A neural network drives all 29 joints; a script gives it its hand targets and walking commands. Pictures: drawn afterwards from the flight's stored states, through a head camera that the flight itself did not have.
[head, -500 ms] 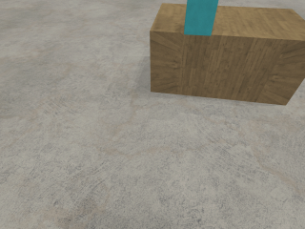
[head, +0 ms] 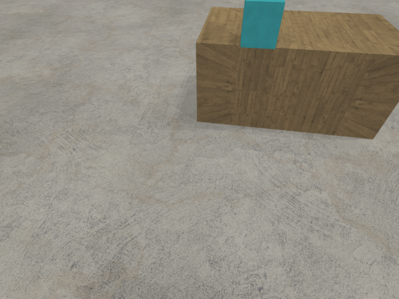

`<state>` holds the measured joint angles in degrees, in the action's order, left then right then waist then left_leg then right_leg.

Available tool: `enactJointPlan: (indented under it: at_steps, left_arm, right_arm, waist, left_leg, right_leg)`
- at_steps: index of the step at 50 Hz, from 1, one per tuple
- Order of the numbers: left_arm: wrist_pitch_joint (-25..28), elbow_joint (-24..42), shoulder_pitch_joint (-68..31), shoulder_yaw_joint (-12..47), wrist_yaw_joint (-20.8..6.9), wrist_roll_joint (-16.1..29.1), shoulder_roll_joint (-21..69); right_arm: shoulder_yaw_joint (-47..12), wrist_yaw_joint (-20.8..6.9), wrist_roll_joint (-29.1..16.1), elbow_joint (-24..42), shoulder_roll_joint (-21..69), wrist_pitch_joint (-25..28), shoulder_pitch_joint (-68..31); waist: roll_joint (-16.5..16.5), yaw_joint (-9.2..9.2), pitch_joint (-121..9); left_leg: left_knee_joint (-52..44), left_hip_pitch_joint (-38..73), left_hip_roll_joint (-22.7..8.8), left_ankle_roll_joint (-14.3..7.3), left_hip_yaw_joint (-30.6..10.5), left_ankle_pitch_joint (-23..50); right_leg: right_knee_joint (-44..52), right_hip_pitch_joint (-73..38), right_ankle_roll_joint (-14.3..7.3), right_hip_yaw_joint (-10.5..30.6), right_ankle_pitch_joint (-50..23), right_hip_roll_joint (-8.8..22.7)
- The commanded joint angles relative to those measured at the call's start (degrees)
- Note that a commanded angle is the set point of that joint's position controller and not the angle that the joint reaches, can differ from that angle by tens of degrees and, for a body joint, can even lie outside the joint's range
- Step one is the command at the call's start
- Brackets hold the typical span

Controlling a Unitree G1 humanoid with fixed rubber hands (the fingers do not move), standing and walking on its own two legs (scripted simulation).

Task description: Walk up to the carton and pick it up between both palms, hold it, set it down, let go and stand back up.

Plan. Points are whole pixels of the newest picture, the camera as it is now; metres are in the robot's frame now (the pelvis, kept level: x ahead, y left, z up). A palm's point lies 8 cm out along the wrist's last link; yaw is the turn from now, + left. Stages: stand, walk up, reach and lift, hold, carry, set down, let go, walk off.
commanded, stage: stand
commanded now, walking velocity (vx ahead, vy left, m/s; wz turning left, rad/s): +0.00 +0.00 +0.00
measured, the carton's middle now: (260, 20) +1.63 -0.33 -0.01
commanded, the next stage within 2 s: walk up in 0.70 s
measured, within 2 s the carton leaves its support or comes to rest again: neither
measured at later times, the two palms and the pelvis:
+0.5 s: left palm out of the picture +0.08 +0.30 -0.11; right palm out of the picture +0.10 -0.28 -0.11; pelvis +0.00 +0.00 +0.00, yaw +0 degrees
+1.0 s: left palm out of the picture +0.08 +0.30 -0.10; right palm out of the picture +0.09 -0.29 -0.10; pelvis +0.01 +0.00 +0.00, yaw +0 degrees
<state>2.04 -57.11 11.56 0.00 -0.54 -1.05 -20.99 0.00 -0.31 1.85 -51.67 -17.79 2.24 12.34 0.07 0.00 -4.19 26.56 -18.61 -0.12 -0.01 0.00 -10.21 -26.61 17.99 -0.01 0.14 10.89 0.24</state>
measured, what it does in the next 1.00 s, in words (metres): stands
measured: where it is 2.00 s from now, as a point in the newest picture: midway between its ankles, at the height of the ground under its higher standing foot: (218, 288)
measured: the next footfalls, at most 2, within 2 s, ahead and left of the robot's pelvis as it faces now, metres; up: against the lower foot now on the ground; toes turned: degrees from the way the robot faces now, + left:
left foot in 1.64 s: +0.37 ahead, +0.08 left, +0.00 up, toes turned -5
right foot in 2.00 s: +0.48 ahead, -0.21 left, +0.00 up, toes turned -11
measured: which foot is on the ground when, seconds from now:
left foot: down 0.00-1.00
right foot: down 0.00-1.00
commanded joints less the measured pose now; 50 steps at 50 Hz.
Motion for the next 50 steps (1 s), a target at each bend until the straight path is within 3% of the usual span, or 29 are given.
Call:
enactJointPlan:
  at_steps: [1,4,10,15,17,19,23,26,28,29,30,32,34,35,39,40,43,44,45,46,47,48,49,50]
  left_arm:
    - [1.5,0.8,-2.9,-2.1,0.3,-0.1,-10.6]
    - [1.8,0.8,-1.7,-2.3,0.1,0.5,-10.2]
    - [1.7,0.4,-2.4,-2.4,0.3,0.2,-10.9]
    - [1.6,0.3,-2.4,-2.2,0.2,0.2,-10.2]
    - [1.5,0.2,-2.4,-2.2,0.2,0.1,-10.8]
    - [1.6,0.2,-2.0,-2.1,0.2,0.1,-10.2]
    - [1.6,0.0,-1.9,-2.0,0.2,0.4,-10.3]
    - [1.6,-0.2,-2.3,-2.4,0.4,0.1,-11.5]
    - [1.6,0.0,-2.2,-2.1,0.3,0.3,-10.6]
    - [1.6,-0.2,-2.4,-2.2,0.2,0.1,-11.0]
    - [1.5,-0.4,-3.2,-2.2,0.2,-0.2,-10.8]
    - [1.6,-0.1,-1.7,-2.2,0.1,0.3,-10.6]
    - [1.4,-0.3,-2.9,-2.3,0.2,0.1,-10.4]
    - [1.4,0.1,-2.5,-2.2,0.3,0.2,-10.5]
    - [1.5,-0.3,-2.4,-2.2,0.5,0.2,-11.1]
    - [1.6,-0.5,-2.0,-2.5,0.4,0.0,-11.3]
    - [1.5,-0.2,-2.3,-2.2,0.3,0.2,-10.9]
    - [1.6,-0.5,-2.0,-2.2,0.2,0.3,-10.7]
    - [2.1,4.0,2.0,-4.8,-1.6,-0.6,-15.0]
    - [2.0,4.2,0.5,-5.3,-2.3,-0.9,-15.0]
    - [1.6,5.7,-2.7,-5.3,-2.9,-1.1,-14.2]
    - [1.3,6.0,-4.1,-5.5,-3.3,-1.3,-13.5]
    - [1.2,6.0,-2.5,-5.4,-3.6,-0.6,-13.4]
    - [0.9,6.4,-2.0,-5.5,-3.7,-1.0,-13.5]
  right_arm:
    - [2.8,-0.1,-0.9,-1.0,-12.4,1.4,-3.3]
    - [2.8,0.0,-0.9,-1.0,-12.8,1.4,-3.1]
    - [2.7,0.2,-1.1,-1.6,-12.4,1.3,-2.1]
    - [2.9,0.3,-1.0,-1.3,-12.9,1.2,-3.1]
    - [2.8,0.3,-1.0,-1.3,-12.5,1.1,-3.0]
    - [2.9,0.3,-0.9,-1.4,-13.3,1.4,-4.1]
    - [2.8,0.2,-1.1,-1.7,-12.5,1.3,-3.0]
    - [2.7,0.2,-1.0,-1.6,-12.3,1.1,-2.4]
    - [2.7,0.2,-1.1,-1.5,-12.4,1.2,-3.1]
    - [2.8,0.2,-1.0,-1.9,-13.0,1.2,-3.4]
    - [3.0,0.3,-1.0,-1.8,-13.2,1.2,-3.4]
    - [2.6,0.1,-0.8,-1.9,-12.5,1.3,-2.4]
    - [2.7,0.2,-1.0,-2.2,-12.5,1.4,-2.2]
    - [3.0,0.1,-1.0,-2.0,-13.3,1.3,-3.6]
    - [2.8,0.1,-0.9,-2.1,-12.6,1.4,-2.8]
    - [2.3,0.1,-0.8,-2.0,-11.6,1.2,-2.8]
    - [2.9,0.2,-1.1,-2.1,-13.3,1.2,-2.6]
    - [2.7,0.3,-1.0,-2.3,-12.7,1.3,-2.6]
    - [6.4,-0.9,0.1,0.1,-19.4,2.5,0.5]
    - [6.8,-1.1,0.7,-0.5,-21.1,2.7,1.8]
    - [7.6,-1.3,1.0,-0.3,-21.6,2.5,2.7]
    - [8.0,-1.3,1.0,-0.5,-22.2,2.5,2.1]
    - [8.1,-1.3,1.0,0.5,-22.6,2.9,1.2]
    - [8.3,-1.3,1.3,0.7,-23.3,3.3,-0.1]
  waist:
    - [-0.2,-0.14,-0.8]
    - [-0.3,0.79,-2.0]
    - [-0.6,-0.25,-2.7]
    - [-1.1,0.17,-2.7]
    - [0.2,-0.35,-2.4]
    - [-1.3,0.49,-1.3]
    - [0.7,0.13,-1.4]
    - [-0.6,-0.52,-1.6]
    - [0.2,0.02,-2.2]
    - [-0.9,0.38,-2.1]
    - [0.2,-0.16,-1.9]
    - [-1.5,0.29,-1.6]
    - [0.5,-0.52,-1.5]
    - [-1.0,0.29,-1.6]
    - [0.2,-0.21,-1.8]
    - [-1.5,-0.01,-2.0]
    - [1.0,-0.2,-3.0]
    - [0.0,-0.39,-2.9]
    - [-0.5,-0.19,-9.2]
    - [-2.3,-1.46,-4.7]
    - [-4.6,-2.8,1.0]
    - [-9.6,-2.67,6.2]
    - [-12.8,-2.14,7.9]
    - [-11.8,-1.3,7.8]
  left_leg:
    - [-6.3,6.1,-6.7,-2.3,-5.6,-2.6]
    - [-5.9,6.2,-6.6,-2.2,-5.5,-0.5]
    - [-5.5,7.1,-6.8,-2.1,-5.1,0.7]
    - [-5.8,7.1,-7.2,-2.2,-5.4,1.0]
    - [-6.6,6.7,-7.1,-2.5,-5.7,-0.5]
    - [-6.7,6.4,-6.9,-2.1,-5.5,-1.9]
    - [-6.0,7.0,-7.1,-2.5,-5.3,-0.7]
    - [-5.4,6.8,-6.5,-1.8,-4.7,-0.2]
    - [-5.8,6.6,-6.8,-2.2,-5.2,-1.4]
    - [-6.3,6.8,-6.6,-2.0,-5.1,-1.5]
    - [-6.8,7.0,-6.9,-2.1,-5.5,-2.0]
    - [-6.6,6.5,-6.9,-2.2,-5.8,-1.6]
    - [-6.6,6.6,-6.9,-2.1,-5.6,-1.7]
    - [-6.4,6.3,-6.8,-2.0,-5.3,-2.0]
    - [-6.2,6.9,-6.8,-2.4,-5.5,-1.6]
    - [-6.0,6.6,-6.7,-2.0,-5.1,-0.9]
    - [-6.0,7.7,-7.0,-2.1,-5.4,0.0]
    - [-6.3,8.2,-7.0,-2.3,-5.6,0.3]
    - [-2.4,13.7,-7.7,-4.8,-6.2,-24.4]
    - [-5.3,13.2,-9.1,-6.2,-9.9,-35.4]
    - [-10.0,14.3,-10.8,-7.1,-11.6,-40.5]
    - [-13.2,11.4,-16.2,-8.5,-16.9,-41.2]
    - [-16.8,11.5,-20.6,-11.5,-22.0,-39.4]
    - [-17.0,11.5,-22.1,-13.1,-22.6,-34.9]
  right_leg:
    - [6.9,-4.6,-2.3,6.4,3.2,7.0]
    - [5.8,-6.2,-2.3,6.1,0.8,6.8]
    - [5.9,-6.7,-2.2,6.2,-1.9,7.1]
    - [5.1,-6.7,-2.0,5.2,-1.7,6.6]
    - [5.6,-6.8,-2.0,5.8,-0.9,6.8]
    - [6.0,-5.9,-2.0,5.9,0.7,6.7]
    - [6.3,-5.5,-2.2,6.2,-0.5,7.3]
    - [6.6,-5.7,-1.8,6.8,-0.2,7.4]
    - [6.2,-6.1,-2.3,6.7,-0.1,7.3]
    - [6.4,-5.8,-2.1,6.2,1.8,7.1]
    - [6.7,-5.5,-2.0,6.2,2.3,6.8]
    - [6.3,-6.0,-2.1,6.2,1.5,6.7]
    - [6.5,-6.4,-2.1,6.3,0.5,7.1]
    - [6.7,-5.9,-2.3,6.5,0.7,7.1]
    - [6.6,-6.3,-2.1,6.4,0.3,6.9]
    - [6.4,-6.7,-2.2,6.3,0.0,7.3]
    - [6.4,-6.6,-1.9,6.0,-0.4,7.2]
    - [6.5,-6.4,-1.8,6.1,-0.7,6.9]
    - [2.2,-1.3,-3.7,7.6,22.2,4.8]
    - [-0.4,8.4,-3.6,7.7,30.3,3.8]
    - [-3.6,18.3,-0.5,4.4,29.9,1.3]
    - [-11.7,20.8,-1.1,2.3,24.5,1.4]
    - [-19.9,22.1,-0.9,-0.5,17.7,1.8]
    - [-22.6,21.6,-0.2,0.7,15.8,4.4]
